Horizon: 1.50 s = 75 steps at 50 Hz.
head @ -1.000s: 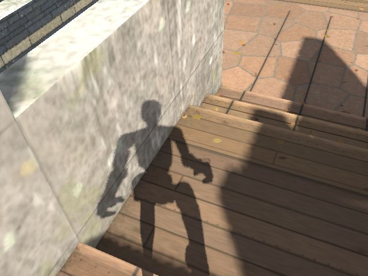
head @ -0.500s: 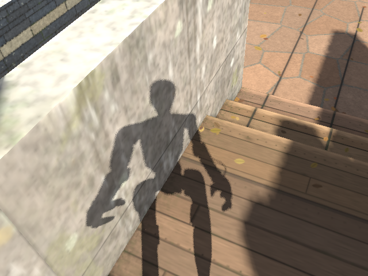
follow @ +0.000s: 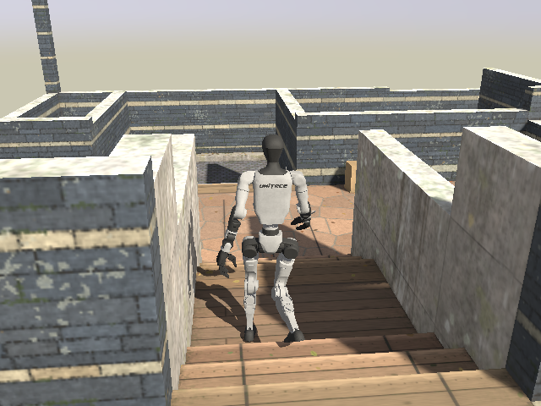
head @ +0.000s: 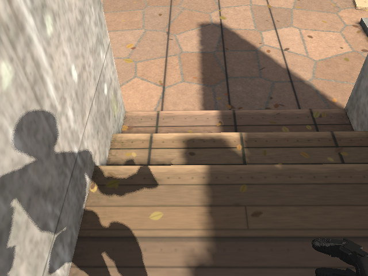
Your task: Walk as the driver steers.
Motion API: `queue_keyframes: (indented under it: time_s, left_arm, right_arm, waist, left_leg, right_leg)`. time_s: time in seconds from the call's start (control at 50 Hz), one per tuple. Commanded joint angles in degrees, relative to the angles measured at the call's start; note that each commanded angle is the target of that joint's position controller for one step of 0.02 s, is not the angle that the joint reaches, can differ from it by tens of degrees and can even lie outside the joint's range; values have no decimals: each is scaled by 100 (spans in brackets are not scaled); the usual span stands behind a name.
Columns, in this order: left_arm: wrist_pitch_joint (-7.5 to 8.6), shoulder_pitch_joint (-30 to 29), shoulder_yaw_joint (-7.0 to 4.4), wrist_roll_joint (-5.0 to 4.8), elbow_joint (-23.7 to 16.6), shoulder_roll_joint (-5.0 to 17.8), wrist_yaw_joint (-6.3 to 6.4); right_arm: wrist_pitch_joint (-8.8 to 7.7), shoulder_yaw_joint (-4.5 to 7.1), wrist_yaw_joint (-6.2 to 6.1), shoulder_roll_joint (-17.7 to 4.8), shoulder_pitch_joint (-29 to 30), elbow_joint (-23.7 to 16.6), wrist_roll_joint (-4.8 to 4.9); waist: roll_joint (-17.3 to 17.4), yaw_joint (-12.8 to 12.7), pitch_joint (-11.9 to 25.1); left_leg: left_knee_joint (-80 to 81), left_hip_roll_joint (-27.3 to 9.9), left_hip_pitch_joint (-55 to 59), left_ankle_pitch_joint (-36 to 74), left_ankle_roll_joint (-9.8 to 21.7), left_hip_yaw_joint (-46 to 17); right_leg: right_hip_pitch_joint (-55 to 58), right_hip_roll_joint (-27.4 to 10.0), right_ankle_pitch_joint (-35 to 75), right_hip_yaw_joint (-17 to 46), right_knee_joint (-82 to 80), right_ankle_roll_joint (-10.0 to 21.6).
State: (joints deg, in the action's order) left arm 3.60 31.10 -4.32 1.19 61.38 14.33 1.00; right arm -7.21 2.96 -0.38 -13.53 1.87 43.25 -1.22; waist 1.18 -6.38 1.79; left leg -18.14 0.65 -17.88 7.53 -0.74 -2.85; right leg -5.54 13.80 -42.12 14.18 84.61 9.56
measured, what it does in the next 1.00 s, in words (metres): walks ahead: right foot, then left foot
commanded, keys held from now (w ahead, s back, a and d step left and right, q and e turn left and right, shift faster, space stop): e+shift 0.30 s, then q+shift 0.70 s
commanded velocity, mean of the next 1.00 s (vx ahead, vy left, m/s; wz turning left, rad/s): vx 0.16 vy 0.00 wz -0.04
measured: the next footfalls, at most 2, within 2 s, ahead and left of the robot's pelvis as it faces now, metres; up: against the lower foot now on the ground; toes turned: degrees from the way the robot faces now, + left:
right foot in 0.36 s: +0.34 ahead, -0.08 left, +0.00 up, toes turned -21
left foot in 0.76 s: +0.43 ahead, +0.19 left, +0.00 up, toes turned -9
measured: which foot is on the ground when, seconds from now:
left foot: down 0.00-0.36, up 0.38-0.74, down 0.76-1.00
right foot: up 0.00-0.34, down 0.36-0.76, up 0.78-1.00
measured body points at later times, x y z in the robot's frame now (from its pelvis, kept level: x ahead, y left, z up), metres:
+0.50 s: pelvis +0.26 +0.02 -0.02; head +0.32 -0.01 +0.42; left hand +0.55 +0.15 -0.11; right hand +0.27 -0.27 -0.15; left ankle +0.27 +0.20 -0.67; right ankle +0.31 -0.07 -0.75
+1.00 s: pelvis +0.40 +0.09 +0.00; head +0.44 +0.09 +0.45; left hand +0.62 +0.38 -0.05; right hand +0.49 -0.20 -0.11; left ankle +0.39 +0.20 -0.75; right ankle +0.38 -0.06 -0.70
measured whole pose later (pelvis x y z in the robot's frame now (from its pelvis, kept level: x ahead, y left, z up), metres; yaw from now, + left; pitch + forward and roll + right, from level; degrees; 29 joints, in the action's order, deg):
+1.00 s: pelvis +0.40 +0.09 +0.00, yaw +0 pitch +3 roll -1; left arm 4.7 3.9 -7.7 1.6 34.1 18.0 2.8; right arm -5.5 3.8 5.1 -17.8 -18.2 42.7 -1.0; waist 1.4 0.4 -1.1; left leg -19.8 2.1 -11.5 -11.2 2.0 -8.7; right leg -22.8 0.7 -25.0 1.6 45.5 -3.4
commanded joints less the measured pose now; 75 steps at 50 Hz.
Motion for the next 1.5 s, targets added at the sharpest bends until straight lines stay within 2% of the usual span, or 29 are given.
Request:
queue_keyframes:
  time_s: [0.02,0.04,0.06,0.1,0.14,0.22,0.32,0.34,0.36,0.38,0.4,0.44,0.5,0.6,0.62,0.72,0.76,0.78,0.8,0.84,0.88,1.02,1.12,1.18,1.2,1.28,1.38,1.46,1.5]
  left_arm:
    - [-9,-265,3,-433,-790,316,280]
    - [44,-564,112,-664,-1542,142,195]
    - [-30,-1303,12,-765,-1666,463,226]
    - [-261,-1793,-172,-589,-1900,784,166]
    - [-257,-1973,25,-550,-2328,190,31]
    - [-191,-2437,100,-455,-2770,-19,-255]
    - [-296,-2079,-164,-303,-2819,871,-563]
    - [-235,-1542,-261,-238,-2699,1045,-539]
    - [-159,-1755,-268,-230,-2669,1247,-417]
    - [-77,-2085,-124,1,-3022,1459,-355]
    - [-99,-1649,-6,159,-3056,1001,-256]
    - [-121,-2362,116,-69,-2984,516,-273]
    - [-153,-3140,83,51,-2886,581,-284]
    - [-302,-2857,-64,-35,-2753,729,-88]
    - [8,-2047,-366,268,-2754,1501,-127]
    - [393,-2702,-485,72,-2780,989,134]
    - [355,-2427,-451,77,-2660,830,185]
    - [357,-1977,-402,76,-2880,436,224]
    - [430,-2369,-280,49,-3389,233,226]
    - [230,-3042,-388,-67,-3346,685,205]
    - [179,-2654,-558,263,-3137,1040,235]
    - [115,-2577,-420,-98,-2959,828,165]
    - [19,-2278,-331,-79,-2640,949,82]
    - [111,-2872,-283,-155,-2916,1294,-117]
    - [145,-3234,-49,-205,-2865,686,-357]
    - [207,-2707,-581,11,-2686,1927,-540]
    - [358,-1229,-533,57,-2142,1502,-328]
    - [298,-1815,-343,12,-2100,1200,-310]
    - [263,-1841,-446,60,-2165,1508,-292]
  right_arm:
    - [128,237,39,-784,-3231,649,-251]
    - [102,277,4,-806,-2549,582,68]
    - [136,256,-52,-602,-2046,483,-25]
    - [106,68,-183,-133,-1493,712,170]
    - [133,59,-236,-242,-1082,807,90]
    - [194,246,-465,-1003,-1038,661,149]
    - [454,448,-504,-1342,-1308,144,356]
    - [466,462,-427,-1385,-1245,78,377]
    - [431,398,-289,-1091,-1673,81,204]
    - [310,174,-109,-632,-2694,-30,13]
    - [259,218,99,-1133,-2590,130,213]
    - [482,135,94,-817,-2095,134,378]
    - [819,64,-21,-571,-2261,381,312]
    - [874,91,-43,-568,-1857,94,255]
    - [442,-8,179,-654,-2377,2,-336]
    - [162,-6,433,-618,-1974,-127,-65]
    - [73,78,529,-655,-2134,-159,-14]
    - [-43,281,432,-1374,-2270,-280,-73]
    - [-178,471,383,-2104,-2556,-433,-66]
    - [-281,441,360,-1585,-2649,-160,-54]
    - [-63,268,462,-1074,-2226,-304,179]
    - [135,337,602,-1344,-1911,-495,-67]
    - [253,300,598,-1283,-1543,-625,100]
    - [431,-66,548,-463,-2126,-583,112]
    - [560,-99,564,-510,-2157,-449,139]
    - [522,159,334,-1585,-1360,-828,160]
    - [515,91,-237,-1252,-939,-959,35]
    - [539,-1,-276,-858,-933,-960,-256]
    - [512,-26,-130,-725,-930,-983,-126]
  waist:
    - [973,1159,1335]
    - [1981,1020,1799]
    - [1195,951,1453]
    - [-191,419,34]
    - [206,184,-567]
    - [207,228,-59]
    - [437,-40,517]
    - [63,-405,677]
    - [-1481,-177,486]
    - [-2414,520,1682]
    - [-1281,94,2522]
    - [153,582,1556]
    - [-180,991,907]
    - [-692,789,878]
    - [-438,780,6]
    - [-634,732,0]
    - [-253,707,166]
    - [1003,440,561]
    - [1193,727,913]
    - [884,1029,357]
    - [616,640,450]
    - [646,602,257]
    - [385,688,266]
    - [-683,1157,894]
    - [-242,1324,781]
    - [-388,910,513]
    - [-787,319,457]
    - [-303,739,169]
    - [-516,734,108]
  left_leg:
    - [-2476,-2796,6124,5890,763,-1388]
    - [-1741,-3021,5728,3089,1540,-2202]
    - [-640,-2938,4103,690,1712,-2575]
    - [-171,-2326,1747,1644,1282,-1461]
    - [172,-1448,80,1854,725,60]
    - [-57,-1236,76,3112,224,941]
    - [-1939,-1300,774,4206,-53,1089]
    - [-3140,-1114,391,3328,-28,1100]
    - [-5130,-244,-837,-2069,-138,1311]
    - [-6775,62,-2278,-5245,-304,397]
    - [-7051,-116,-2297,-4875,-149,-476]
    - [-5472,-646,-2015,-4231,-118,-387]
    - [-3728,-535,-433,-3411,-317,173]
    - [-3591,-455,-738,-2487,-324,361]
    - [-3514,-885,-510,-2550,-483,58]
    - [-1908,-592,-204,-2042,-55,493]
    - [-844,-185,558,-622,468,497]
    - [-463,-1225,1352,2302,1627,-1142]
    - [-164,-2492,2468,3090,2928,-3267]
    - [-97,-1910,2110,1822,2014,-2282]
    - [-69,-1674,1767,1992,1815,-1899]
    - [-212,-1127,1295,1330,1631,-1984]
    - [-671,-1225,1015,565,1462,-2308]
    - [-1499,285,388,-2578,-142,-838]
    - [-1285,43,694,-2909,-488,-889]
    - [-1479,129,871,-879,-33,-459]
    - [-4353,94,-1044,-4882,-650,-540]
    - [-3923,-138,-987,-3946,-633,-397]
    - [-2692,23,-502,-3503,-647,-134]
  right_leg:
    - [-5571,-798,-8,-770,2380,-417]
    - [-5887,-1348,666,-174,2531,-794]
    - [-5382,-1558,1609,-492,1919,-946]
    - [-4651,-1931,2090,-630,942,-1043]
    - [-3573,-2108,2819,-923,-1230,-1048]
    - [-2186,-1577,4338,-1708,-3561,-898]
    - [-887,-1164,3507,-1635,-4490,-79]
    - [-6,-1167,3956,-1430,-5311,239]
    - [922,-1898,7287,-536,-5816,749]
    - [2426,-3787,10716,1676,-4919,2070]
    - [2349,-3950,10126,1656,-5214,2140]
    - [567,-3217,7172,707,-5601,1197]
    - [-1431,-2570,7051,-755,-5913,646]
    - [-1191,-2920,6077,-1137,-6209,562]
    - [-1418,-3544,4611,-752,-6798,754]
    - [-723,-3277,2877,-1141,-6562,279]
    - [-691,-2861,2235,-1533,-5729,-228]
    - [-1096,-1927,1329,-2415,-4255,-988]
    - [-2504,-1085,-101,-1889,-3551,-1403]
    - [-3019,-1367,229,-1097,-2495,-1297]
    - [-2666,-1528,590,-1014,-2253,-1168]
    - [-1620,-1165,2319,-1286,-4620,-1366]
    - [-993,-1376,3806,-1412,-5948,-1115]
    - [179,-2611,7423,46,-6086,587]
    - [-184,-2462,7042,8,-5704,283]
    - [-461,-1794,6848,-189,-5570,-351]
    - [1061,-3261,8161,1953,-6295,1510]
    - [614,-2421,7047,1069,-6576,768]
    - [537,-2010,6592,931,-6675,633]
Velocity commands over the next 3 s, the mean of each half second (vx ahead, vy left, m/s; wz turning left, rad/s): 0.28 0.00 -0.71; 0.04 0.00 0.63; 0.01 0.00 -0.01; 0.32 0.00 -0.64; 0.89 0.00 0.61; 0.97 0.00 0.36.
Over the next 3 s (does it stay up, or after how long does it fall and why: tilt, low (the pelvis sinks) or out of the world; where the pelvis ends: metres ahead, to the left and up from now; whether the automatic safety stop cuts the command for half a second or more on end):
stays up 1.11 -0.05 -0.09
